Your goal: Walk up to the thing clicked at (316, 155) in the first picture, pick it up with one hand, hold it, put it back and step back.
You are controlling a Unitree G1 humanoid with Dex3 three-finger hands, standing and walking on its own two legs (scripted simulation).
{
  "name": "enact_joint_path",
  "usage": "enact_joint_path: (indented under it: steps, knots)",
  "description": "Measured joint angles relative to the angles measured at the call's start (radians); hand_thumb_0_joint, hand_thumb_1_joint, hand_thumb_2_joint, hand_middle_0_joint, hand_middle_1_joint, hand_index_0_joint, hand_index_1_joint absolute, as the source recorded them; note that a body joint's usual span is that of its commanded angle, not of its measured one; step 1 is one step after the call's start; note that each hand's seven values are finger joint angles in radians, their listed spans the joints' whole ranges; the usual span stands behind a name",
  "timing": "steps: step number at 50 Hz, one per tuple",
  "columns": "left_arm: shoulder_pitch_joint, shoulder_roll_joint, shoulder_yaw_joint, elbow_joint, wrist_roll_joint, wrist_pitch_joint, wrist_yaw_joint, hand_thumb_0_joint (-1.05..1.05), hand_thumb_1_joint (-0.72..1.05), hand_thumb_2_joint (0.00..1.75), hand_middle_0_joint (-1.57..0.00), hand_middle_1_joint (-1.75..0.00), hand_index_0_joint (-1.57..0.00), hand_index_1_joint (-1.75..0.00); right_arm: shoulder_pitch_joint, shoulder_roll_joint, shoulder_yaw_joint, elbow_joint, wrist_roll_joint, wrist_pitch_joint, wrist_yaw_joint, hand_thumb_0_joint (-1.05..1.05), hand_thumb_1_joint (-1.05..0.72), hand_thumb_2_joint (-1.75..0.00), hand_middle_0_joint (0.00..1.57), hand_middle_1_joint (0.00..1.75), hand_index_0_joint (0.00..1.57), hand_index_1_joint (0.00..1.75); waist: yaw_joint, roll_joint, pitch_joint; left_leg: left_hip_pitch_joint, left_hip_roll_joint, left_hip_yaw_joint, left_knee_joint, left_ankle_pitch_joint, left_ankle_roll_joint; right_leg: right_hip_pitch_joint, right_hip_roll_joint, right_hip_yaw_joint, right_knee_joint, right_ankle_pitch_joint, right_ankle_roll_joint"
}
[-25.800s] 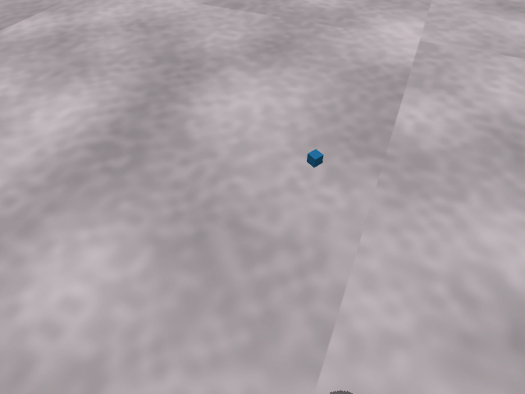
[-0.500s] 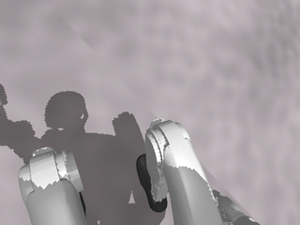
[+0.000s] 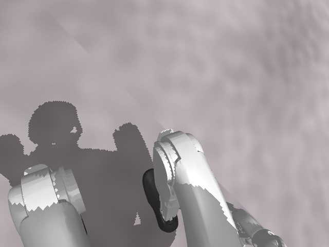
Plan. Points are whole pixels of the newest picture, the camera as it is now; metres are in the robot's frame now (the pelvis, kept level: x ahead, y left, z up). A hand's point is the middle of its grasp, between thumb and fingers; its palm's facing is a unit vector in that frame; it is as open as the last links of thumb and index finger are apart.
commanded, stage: rest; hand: left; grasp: from above
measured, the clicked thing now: out of the picture +0.44 +0.35 -0.26
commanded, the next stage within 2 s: open in 0.28 s
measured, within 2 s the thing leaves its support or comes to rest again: neither
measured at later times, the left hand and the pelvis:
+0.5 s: hand out of the picture +0.42 +0.33 -0.23, palm faces -0.46 -0.14 -0.88, open 5.9 cm; pelvis -0.01 +0.00 +0.00, yaw -1 degrees
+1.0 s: hand out of the picture +0.43 +0.34 -0.24, palm faces -0.44 -0.14 -0.89, open 10.0 cm; pelvis +0.00 +0.00 +0.00, yaw -2 degrees
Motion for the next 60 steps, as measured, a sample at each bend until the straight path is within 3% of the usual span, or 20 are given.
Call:
enact_joint_path:
  steps: [8,23,36,45,60]
  knots:
    - [-0.006,0.014,0.008,0.025,-0.005,-0.004,0.013,-0.09,0.34,0.14,-0.79,-0.38,-1.25,-0.37,-0.004,-0.002,0.017,-0.009,-0.005,-0.007,0.004,0.0,-0.91,-0.9,0.2,0.3,0.21,0.3,-0.006,0.001,0.003,-0.001,-0.003,-0.003,-0.001,0.003,0.003,0.006,-0.002,-0.005,-0.006,0.0,-0.005]
    - [-0.034,0.065,-0.018,0.087,-0.009,-0.021,0.018,-0.09,0.33,0.15,-0.79,-0.37,-1.24,-0.37,0.008,-0.023,0.052,-0.02,-0.02,-0.019,0.013,0.0,-0.91,-0.9,0.2,0.3,0.21,0.3,-0.027,-0.012,0.032,0.012,0.001,-0.015,0.009,0.012,0.007,0.021,0.006,-0.013,-0.008,0.017,0.003]
    - [-0.031,0.078,-0.035,0.087,0.002,-0.027,0.034,-0.05,0.22,0.4,-0.73,-0.46,-0.88,-0.47,0.012,-0.019,0.079,-0.026,-0.028,-0.038,0.021,0.0,-0.9,-0.9,0.2,0.3,0.21,0.3,-0.031,-0.025,0.037,0.01,0.001,-0.024,0.012,0.012,0.009,0.024,0.009,-0.021,-0.013,0.022,0.001]
    - [-0.019,0.075,-0.016,0.061,0.005,-0.01,0.045,-0.01,0.12,0.55,-0.64,-0.55,-0.68,-0.55,0.002,-0.018,0.075,-0.027,-0.034,-0.058,0.038,0.0,-0.9,-0.9,0.2,0.3,0.21,0.3,-0.032,-0.034,0.041,0.009,-0.003,-0.031,0.02,0.004,0.007,0.028,0.007,-0.027,-0.01,0.013,-0.002]
    - [-0.013,0.068,-0.01,0.026,-0.035,0.007,0.005,0.0,-0.09,0.68,-0.46,-0.64,-0.45,-0.65,-0.003,-0.029,0.053,-0.03,-0.023,-0.059,0.052,0.0,-0.9,-0.9,0.2,0.3,0.21,0.3,-0.021,-0.016,0.047,0.006,-0.002,-0.025,0.011,-0.003,0.009,0.025,0.003,-0.024,-0.017,0.004,0.002]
